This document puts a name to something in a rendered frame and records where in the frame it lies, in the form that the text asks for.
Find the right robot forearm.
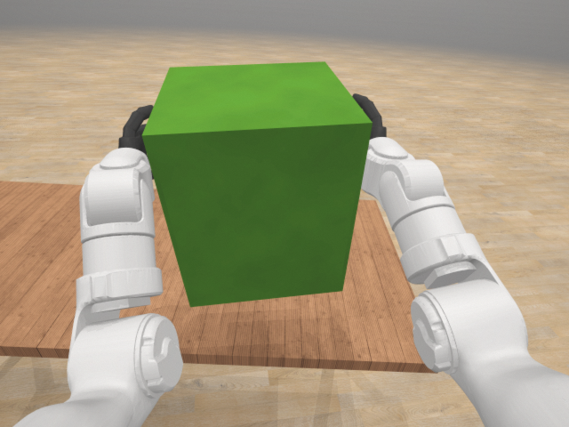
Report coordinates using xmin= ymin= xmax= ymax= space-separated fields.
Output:
xmin=361 ymin=137 xmax=528 ymax=347

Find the right robot upper arm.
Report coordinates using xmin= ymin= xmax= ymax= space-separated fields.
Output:
xmin=411 ymin=278 xmax=569 ymax=427

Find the left robot forearm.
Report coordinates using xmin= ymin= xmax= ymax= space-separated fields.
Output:
xmin=67 ymin=148 xmax=163 ymax=391

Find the carton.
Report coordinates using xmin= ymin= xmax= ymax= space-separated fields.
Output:
xmin=141 ymin=61 xmax=373 ymax=307

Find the table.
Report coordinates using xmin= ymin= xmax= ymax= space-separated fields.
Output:
xmin=0 ymin=181 xmax=437 ymax=374

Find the left robot upper arm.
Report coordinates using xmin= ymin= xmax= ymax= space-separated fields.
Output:
xmin=13 ymin=313 xmax=183 ymax=427

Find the robot right hand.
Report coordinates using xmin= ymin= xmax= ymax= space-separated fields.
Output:
xmin=352 ymin=93 xmax=387 ymax=139

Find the robot left hand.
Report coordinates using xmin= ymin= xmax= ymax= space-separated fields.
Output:
xmin=118 ymin=105 xmax=154 ymax=180

